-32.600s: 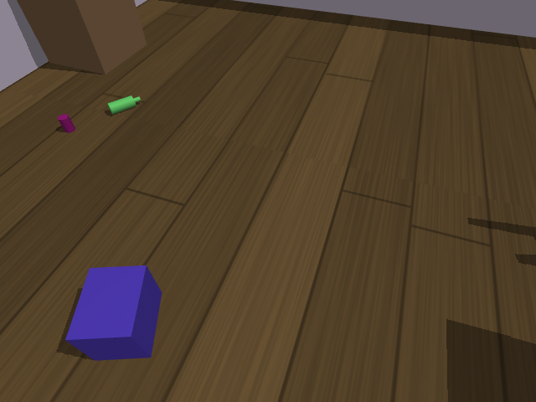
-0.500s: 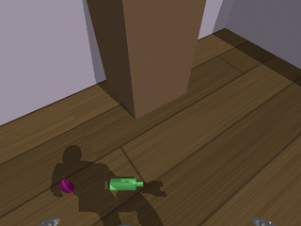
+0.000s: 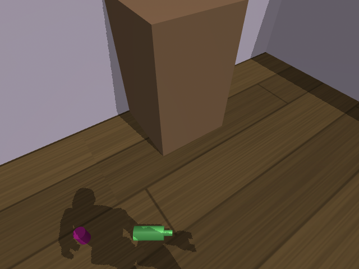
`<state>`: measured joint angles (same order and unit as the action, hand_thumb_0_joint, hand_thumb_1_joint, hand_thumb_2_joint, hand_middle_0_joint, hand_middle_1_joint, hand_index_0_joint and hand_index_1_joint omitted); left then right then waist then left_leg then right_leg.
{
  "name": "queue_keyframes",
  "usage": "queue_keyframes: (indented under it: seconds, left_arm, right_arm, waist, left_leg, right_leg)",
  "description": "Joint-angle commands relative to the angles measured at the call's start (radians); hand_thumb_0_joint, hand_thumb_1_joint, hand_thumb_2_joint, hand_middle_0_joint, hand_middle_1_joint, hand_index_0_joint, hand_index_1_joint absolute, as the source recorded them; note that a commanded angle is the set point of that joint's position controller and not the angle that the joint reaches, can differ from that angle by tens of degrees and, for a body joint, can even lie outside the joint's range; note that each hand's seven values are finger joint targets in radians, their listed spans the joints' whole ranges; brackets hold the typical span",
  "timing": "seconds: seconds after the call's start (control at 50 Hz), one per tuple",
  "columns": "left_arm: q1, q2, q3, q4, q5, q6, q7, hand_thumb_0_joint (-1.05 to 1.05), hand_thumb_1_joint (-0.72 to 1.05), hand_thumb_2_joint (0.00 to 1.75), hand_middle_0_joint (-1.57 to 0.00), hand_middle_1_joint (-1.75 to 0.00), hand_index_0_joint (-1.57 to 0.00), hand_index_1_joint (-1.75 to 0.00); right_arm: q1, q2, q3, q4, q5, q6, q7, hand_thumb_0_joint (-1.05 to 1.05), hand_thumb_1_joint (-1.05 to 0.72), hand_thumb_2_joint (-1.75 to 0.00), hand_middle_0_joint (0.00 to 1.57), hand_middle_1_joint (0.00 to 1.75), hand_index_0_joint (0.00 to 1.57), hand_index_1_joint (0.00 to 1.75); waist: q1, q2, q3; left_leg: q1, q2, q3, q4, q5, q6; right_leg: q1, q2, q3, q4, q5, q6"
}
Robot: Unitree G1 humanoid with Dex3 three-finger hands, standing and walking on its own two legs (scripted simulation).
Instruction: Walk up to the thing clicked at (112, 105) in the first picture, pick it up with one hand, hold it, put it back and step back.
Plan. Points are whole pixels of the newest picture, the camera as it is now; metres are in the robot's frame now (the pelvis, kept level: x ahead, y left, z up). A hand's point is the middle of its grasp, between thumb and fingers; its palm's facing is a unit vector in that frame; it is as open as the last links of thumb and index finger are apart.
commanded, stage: stand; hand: left
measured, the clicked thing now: (153, 233) +0.44 +0.17 -0.75
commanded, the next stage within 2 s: none
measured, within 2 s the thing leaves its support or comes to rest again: neither
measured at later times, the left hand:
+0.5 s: hand out of the picture +0.09 +0.25 -0.16, palm faces -0.03 -0.94 -0.34, open 7.4 cm
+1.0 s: hand out of the picture +0.10 +0.25 -0.16, palm faces -0.03 -0.94 -0.35, open 7.4 cm
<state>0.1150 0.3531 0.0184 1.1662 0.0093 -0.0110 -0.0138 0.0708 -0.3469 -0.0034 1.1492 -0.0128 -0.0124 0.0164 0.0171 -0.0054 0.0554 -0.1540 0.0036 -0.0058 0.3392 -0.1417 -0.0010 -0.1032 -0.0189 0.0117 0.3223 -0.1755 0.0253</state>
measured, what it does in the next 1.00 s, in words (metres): stands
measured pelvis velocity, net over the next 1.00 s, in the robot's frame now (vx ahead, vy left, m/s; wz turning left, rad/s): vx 0.02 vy -0.01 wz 0.00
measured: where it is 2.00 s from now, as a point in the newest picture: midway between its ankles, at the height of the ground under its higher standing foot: outside the picture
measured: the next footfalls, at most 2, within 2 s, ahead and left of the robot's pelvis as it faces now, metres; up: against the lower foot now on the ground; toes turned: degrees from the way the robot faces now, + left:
none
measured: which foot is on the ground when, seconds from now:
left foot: down 0.00-1.00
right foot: down 0.00-1.00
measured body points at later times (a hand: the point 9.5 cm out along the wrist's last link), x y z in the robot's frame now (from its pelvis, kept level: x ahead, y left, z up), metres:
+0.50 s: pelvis +0.02 +0.00 +0.00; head +0.03 +0.00 +0.45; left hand +0.09 +0.30 -0.13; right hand +0.09 -0.31 -0.13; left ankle +0.03 +0.12 -0.75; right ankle +0.00 -0.14 -0.75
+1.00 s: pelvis +0.02 -0.01 +0.00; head +0.04 -0.01 +0.45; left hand +0.10 +0.30 -0.13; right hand +0.11 -0.31 -0.13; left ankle +0.03 +0.12 -0.75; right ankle +0.00 -0.14 -0.75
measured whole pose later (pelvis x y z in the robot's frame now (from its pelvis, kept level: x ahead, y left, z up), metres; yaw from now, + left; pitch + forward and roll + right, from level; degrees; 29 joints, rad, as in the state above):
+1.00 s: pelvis +0.02 -0.01 +0.00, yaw +0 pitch -2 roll +0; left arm 0.11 0.36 0.00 1.13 0.01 -0.01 0.00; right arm 0.08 -0.36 0.00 1.13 -0.01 0.00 0.01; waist 0.00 0.00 0.05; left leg -0.12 0.01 -0.01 0.33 -0.17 -0.01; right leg -0.08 -0.01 0.01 0.31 -0.20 0.02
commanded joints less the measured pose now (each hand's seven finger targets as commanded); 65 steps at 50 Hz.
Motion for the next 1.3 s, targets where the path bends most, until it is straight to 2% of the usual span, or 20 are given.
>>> queue_keyframes:
  seconds: [0.0, 0.06, 0.1, 0.12, 0.18, 0.28, 0.36, 0.44, 0.56, 0.6, 0.72, 0.82, 0.88, 0.92, 0.96, 0.98, 1.02, 1.1, 1.2, 1.28]
  left_arm:
    - [-0.039, 0.206, 0.027, -0.066, 0.000, -0.025, 0.013, 0.00, 0.90, 0.90, -0.20, -0.30, -0.20, -0.30]
    - [-0.043, 0.211, 0.027, -0.074, 0.000, -0.027, 0.014, 0.00, 0.90, 0.90, -0.20, -0.30, -0.20, -0.30]
    - [-0.046, 0.213, 0.025, -0.078, 0.001, -0.025, 0.015, 0.00, 0.90, 0.90, -0.20, -0.30, -0.20, -0.30]
    - [-0.045, 0.212, 0.024, -0.081, 0.001, -0.026, 0.015, 0.00, 0.90, 0.90, -0.20, -0.30, -0.20, -0.30]
    - [-0.034, 0.209, 0.021, -0.080, 0.000, -0.025, 0.015, 0.00, 0.90, 0.90, -0.20, -0.30, -0.20, -0.30]
    - [-0.043, 0.219, 0.021, -0.092, -0.003, -0.027, 0.016, 0.00, 0.90, 0.90, -0.20, -0.30, -0.20, -0.30]
    - [-0.042, 0.219, 0.019, -0.094, -0.002, -0.025, 0.017, 0.00, 0.90, 0.90, -0.20, -0.30, -0.20, -0.30]
    - [-0.048, 0.217, 0.020, -0.102, -0.001, -0.026, 0.018, 0.00, 0.90, 0.90, -0.20, -0.30, -0.20, -0.30]
    - [-0.047, 0.213, 0.017, -0.103, -0.004, -0.025, 0.019, 0.00, 0.90, 0.90, -0.20, -0.30, -0.20, -0.30]
    - [-0.046, 0.212, 0.017, -0.098, -0.001, -0.022, 0.020, 0.00, 0.90, 0.90, -0.20, -0.30, -0.20, -0.30]
    - [-0.046, 0.219, 0.022, -0.097, -0.004, -0.021, 0.021, 0.00, 0.90, 0.90, -0.20, -0.30, -0.20, -0.30]
    - [-0.049, 0.215, 0.019, -0.103, -0.001, -0.022, 0.020, 0.00, 0.90, 0.90, -0.20, -0.30, -0.20, -0.30]
    - [-0.048, 0.216, 0.019, -0.101, 0.000, -0.022, 0.022, 0.00, 0.90, 0.90, -0.20, -0.30, -0.20, -0.30]
    - [-0.045, 0.218, 0.017, -0.103, -0.001, -0.024, 0.022, 0.00, 0.90, 0.90, -0.20, -0.30, -0.20, -0.30]
    - [-0.046, 0.214, 0.018, -0.104, -0.002, -0.022, 0.022, 0.00, 0.90, 0.90, -0.20, -0.30, -0.20, -0.30]
    - [-0.041, 0.220, 0.020, -0.103, -0.002, -0.023, 0.023, 0.00, 0.90, 0.90, -0.20, -0.30, -0.20, -0.30]
    - [-0.039, 0.215, 0.020, -0.100, -0.001, -0.021, 0.022, 0.00, 0.90, 0.90, -0.20, -0.30, -0.20, -0.30]
    - [-0.036, 0.217, 0.021, -0.103, 0.000, -0.022, 0.023, 0.00, 0.90, 0.90, -0.20, -0.30, -0.20, -0.30]
    - [-0.036, 0.220, 0.023, -0.102, -0.002, -0.018, 0.023, 0.00, 0.90, 0.90, -0.20, -0.30, -0.20, -0.30]
    - [-0.037, 0.222, 0.022, -0.106, 0.000, -0.020, 0.022, 0.00, 0.90, 0.90, -0.20, -0.30, -0.20, -0.30]
  right_arm:
    - [-0.054, -0.221, -0.042, -0.064, 0.002, -0.031, -0.018, 0.00, -0.90, -0.90, 0.20, 0.30, 0.20, 0.30]
    - [-0.045, -0.221, -0.042, -0.067, 0.001, -0.029, -0.017, 0.00, -0.90, -0.90, 0.20, 0.30, 0.20, 0.30]
    - [-0.044, -0.222, -0.045, -0.068, 0.002, -0.025, -0.017, 0.00, -0.90, -0.90, 0.20, 0.30, 0.20, 0.30]
    - [-0.044, -0.224, -0.045, -0.068, 0.002, -0.026, -0.017, 0.00, -0.90, -0.90, 0.20, 0.30, 0.20, 0.30]
    - [-0.045, -0.222, -0.044, -0.068, 0.003, -0.026, -0.014, 0.00, -0.90, -0.90, 0.20, 0.30, 0.20, 0.30]
    - [-0.027, -0.223, -0.043, -0.067, 0.006, -0.026, -0.015, 0.00, -0.90, -0.90, 0.20, 0.30, 0.20, 0.30]
    - [-0.032, -0.223, -0.041, -0.067, 0.006, -0.022, -0.014, 0.00, -0.90, -0.90, 0.20, 0.30, 0.20, 0.30]
    - [-0.026, -0.223, -0.039, -0.068, 0.004, -0.025, -0.017, 0.00, -0.90, -0.90, 0.20, 0.30, 0.20, 0.30]
    - [-0.025, -0.227, -0.037, -0.066, 0.005, -0.024, -0.020, 0.00, -0.90, -0.90, 0.20, 0.30, 0.20, 0.30]
    - [-0.027, -0.223, -0.036, -0.067, 0.005, -0.021, -0.021, 0.00, -0.90, -0.90, 0.20, 0.30, 0.20, 0.30]
    - [-0.026, -0.222, -0.037, -0.070, 0.006, -0.021, -0.021, 0.00, -0.90, -0.90, 0.20, 0.30, 0.20, 0.30]
    - [-0.033, -0.224, -0.038, -0.074, 0.005, -0.021, -0.021, 0.00, -0.90, -0.90, 0.20, 0.30, 0.20, 0.30]
    - [-0.035, -0.218, -0.037, -0.076, 0.006, -0.018, -0.021, 0.00, -0.90, -0.90, 0.20, 0.30, 0.20, 0.30]
    - [-0.034, -0.224, -0.039, -0.074, 0.007, -0.018, -0.020, 0.00, -0.90, -0.90, 0.20, 0.30, 0.20, 0.30]
    - [-0.027, -0.222, -0.036, -0.072, 0.006, -0.019, -0.020, 0.00, -0.90, -0.90, 0.20, 0.30, 0.20, 0.30]
    - [-0.034, -0.224, -0.038, -0.075, 0.005, -0.021, -0.020, 0.00, -0.90, -0.90, 0.20, 0.30, 0.20, 0.30]
    - [-0.035, -0.223, -0.037, -0.073, 0.006, -0.019, -0.022, 0.00, -0.90, -0.90, 0.20, 0.30, 0.20, 0.30]
    - [-0.030, -0.220, -0.036, -0.077, 0.007, -0.020, -0.021, 0.00, -0.90, -0.90, 0.20, 0.30, 0.20, 0.30]
    - [-0.022, -0.220, -0.037, -0.075, 0.007, -0.017, -0.022, 0.00, -0.90, -0.90, 0.20, 0.30, 0.20, 0.30]
    - [-0.019, -0.217, -0.036, -0.077, 0.006, -0.020, -0.022, 0.00, -0.90, -0.90, 0.20, 0.30, 0.20, 0.30]
  waist:
    - [-0.011, 0.030, -0.069]
    - [-0.013, 0.016, -0.080]
    - [-0.015, 0.010, -0.067]
    - [-0.014, 0.013, -0.081]
    - [-0.012, 0.014, -0.059]
    - [-0.021, 0.007, -0.084]
    - [-0.021, -0.002, -0.068]
    - [-0.022, 0.003, -0.108]
    - [-0.021, 0.014, -0.121]
    - [-0.021, 0.008, -0.093]
    - [-0.020, 0.011, -0.079]
    - [-0.020, 0.013, -0.099]
    - [-0.024, -0.001, -0.084]
    - [-0.023, 0.004, -0.100]
    - [-0.021, 0.009, -0.082]
    - [-0.018, 0.012, -0.105]
    - [-0.016, 0.010, -0.078]
    - [-0.017, 0.005, -0.099]
    - [-0.020, 0.009, -0.085]
    - [-0.022, 0.002, -0.082]
  left_leg:
    - [0.017, 0.126, -0.123, -0.088, 0.018, 0.018]
    - [0.025, 0.126, -0.118, -0.082, 0.036, 0.020]
    - [0.019, 0.121, -0.116, -0.080, 0.009, 0.019]
    - [0.034, 0.121, -0.111, -0.073, 0.033, 0.020]
    - [0.016, 0.118, -0.116, -0.082, -0.005, 0.018]
    - [0.048, 0.119, -0.104, -0.060, 0.102, 0.017]
    - [0.042, 0.118, -0.107, -0.065, 0.051, 0.017]
    - [0.056, 0.123, -0.095, -0.045, 0.153, 0.019]
    - [0.082, 0.128, -0.089, -0.035, 0.214, 0.016]
    - [0.059, 0.125, -0.090, -0.046, 0.158, 0.017]
    - [0.063, 0.123, -0.092, -0.057, 0.156, 0.011]
    - [0.082, 0.126, -0.087, -0.045, 0.171, 0.014]
    - [0.076, 0.122, -0.087, -0.048, 0.128, 0.014]
    - [0.088, 0.128, -0.088, -0.040, 0.164, 0.019]
    - [0.062, 0.125, -0.088, -0.053, 0.154, 0.015]
    - [0.087, 0.129, -0.087, -0.045, 0.174, 0.016]
    - [0.060, 0.123, -0.089, -0.055, 0.136, 0.016]
    - [0.087, 0.128, -0.087, -0.051, 0.182, 0.019]
    - [0.081, 0.123, -0.087, -0.057, 0.144, 0.015]
    - [0.077, 0.125, -0.084, -0.052, 0.155, 0.016]
  right_leg:
    - [-0.013, -0.100, 0.077, -0.049, 0.024, -0.033]
    - [-0.009, -0.106, 0.078, -0.048, 0.038, -0.034]
    - [-0.024, -0.106, 0.080, -0.053, 0.005, -0.034]
    - [-0.019, -0.109, 0.082, -0.054, 0.027, -0.037]
    - [-0.029, -0.105, 0.077, -0.056, -0.009, -0.037]
    - [-0.016, -0.110, 0.081, -0.049, 0.070, -0.037]
    - [-0.028, -0.109, 0.080, -0.059, 0.034, -0.036]
    - [0.014, -0.114, 0.077, -0.044, 0.136, -0.034]
    - [0.023, -0.116, 0.073, -0.037, 0.188, -0.031]
    - [0.014, -0.112, 0.072, -0.049, 0.139, -0.030]
    - [0.007, -0.109, 0.070, -0.047, 0.115, -0.035]
    - [0.009, -0.114, 0.074, -0.050, 0.147, -0.036]
    - [-0.007, -0.112, 0.075, -0.061, 0.110, -0.035]
    - [0.009, -0.115, 0.075, -0.058, 0.151, -0.036]
    - [0.016, -0.111, 0.073, -0.057, 0.137, -0.035]
    - [0.022, -0.116, 0.074, -0.051, 0.151, -0.038]
    - [0.013, -0.111, 0.072, -0.057, 0.123, -0.035]
    - [0.021, -0.114, 0.069, -0.051, 0.158, -0.037]
    - [0.007, -0.111, 0.072, -0.052, 0.122, -0.042]
    - [0.011, -0.113, 0.074, -0.055, 0.132, -0.041]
